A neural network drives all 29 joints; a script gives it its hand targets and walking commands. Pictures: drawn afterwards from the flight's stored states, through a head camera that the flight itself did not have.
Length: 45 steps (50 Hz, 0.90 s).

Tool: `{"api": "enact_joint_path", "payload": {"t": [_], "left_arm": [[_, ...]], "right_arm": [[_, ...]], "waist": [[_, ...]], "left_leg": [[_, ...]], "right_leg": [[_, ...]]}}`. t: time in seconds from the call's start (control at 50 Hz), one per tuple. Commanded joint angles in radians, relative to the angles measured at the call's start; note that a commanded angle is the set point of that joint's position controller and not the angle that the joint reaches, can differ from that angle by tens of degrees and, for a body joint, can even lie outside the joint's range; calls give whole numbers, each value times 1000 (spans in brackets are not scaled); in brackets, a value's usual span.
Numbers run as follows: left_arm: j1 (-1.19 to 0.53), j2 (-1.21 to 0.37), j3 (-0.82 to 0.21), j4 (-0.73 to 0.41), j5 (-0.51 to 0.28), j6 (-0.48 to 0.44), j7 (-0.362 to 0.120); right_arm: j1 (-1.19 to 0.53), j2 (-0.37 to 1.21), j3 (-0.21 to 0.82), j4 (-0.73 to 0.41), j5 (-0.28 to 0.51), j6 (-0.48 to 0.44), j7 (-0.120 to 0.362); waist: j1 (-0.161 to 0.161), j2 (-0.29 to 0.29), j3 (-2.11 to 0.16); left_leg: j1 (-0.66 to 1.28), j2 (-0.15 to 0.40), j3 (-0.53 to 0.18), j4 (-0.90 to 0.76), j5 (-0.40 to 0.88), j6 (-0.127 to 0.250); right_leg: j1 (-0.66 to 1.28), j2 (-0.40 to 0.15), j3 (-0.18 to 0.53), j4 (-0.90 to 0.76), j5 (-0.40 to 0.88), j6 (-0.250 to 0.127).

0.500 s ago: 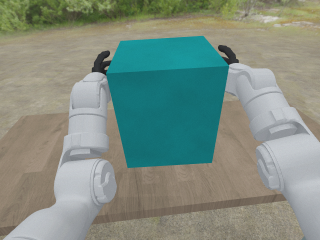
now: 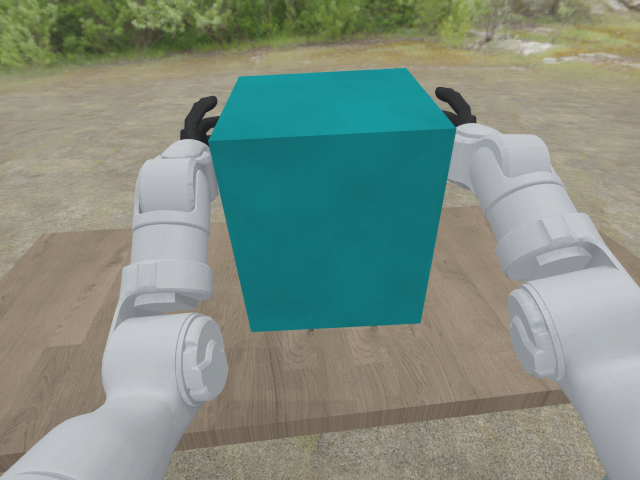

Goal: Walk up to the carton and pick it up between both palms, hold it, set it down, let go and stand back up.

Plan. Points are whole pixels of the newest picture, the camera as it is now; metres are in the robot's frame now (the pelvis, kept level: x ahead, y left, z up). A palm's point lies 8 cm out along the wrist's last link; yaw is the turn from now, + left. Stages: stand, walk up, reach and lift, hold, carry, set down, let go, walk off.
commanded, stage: hold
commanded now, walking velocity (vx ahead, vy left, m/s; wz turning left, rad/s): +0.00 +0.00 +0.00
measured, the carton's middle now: (329, 199) +0.38 +0.00 +0.26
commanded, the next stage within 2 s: none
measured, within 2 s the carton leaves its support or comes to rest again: neither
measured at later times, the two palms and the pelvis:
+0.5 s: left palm (196, 154) +0.38 +0.15 +0.32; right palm (457, 139) +0.37 -0.15 +0.33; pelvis +0.01 +0.00 +0.00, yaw +0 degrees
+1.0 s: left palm (195, 151) +0.38 +0.15 +0.32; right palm (457, 137) +0.37 -0.15 +0.33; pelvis +0.00 +0.00 +0.00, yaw +0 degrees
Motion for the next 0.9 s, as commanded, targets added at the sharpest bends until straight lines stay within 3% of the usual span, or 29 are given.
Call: {"api": "enact_joint_path", "payload": {"t": [0.0,0.1,0.32,0.88], "left_arm": [[-887,-611,-324,-65,-190,-58,-115],[-846,-595,-278,-13,-148,-53,-130],[-863,-602,-309,-77,-163,-55,-140],[-856,-593,-301,-58,-163,-55,-141]], "right_arm": [[-841,713,104,-296,178,-22,130],[-815,659,82,-235,183,-20,133],[-821,662,92,-283,205,-25,124],[-824,678,96,-299,199,-19,114]], "waist": [[13,23,-278],[16,47,-261],[-11,50,-267],[-8,34,-265]], "left_leg": [[99,-51,8,-53,162,-29],[97,-46,0,-54,202,-46],[133,-53,1,-32,280,-57],[121,-57,2,-40,232,-44]], "right_leg": [[14,51,30,-49,94,47],[53,50,41,-46,128,33],[60,49,33,-46,202,45],[53,43,34,-51,174,49]]}}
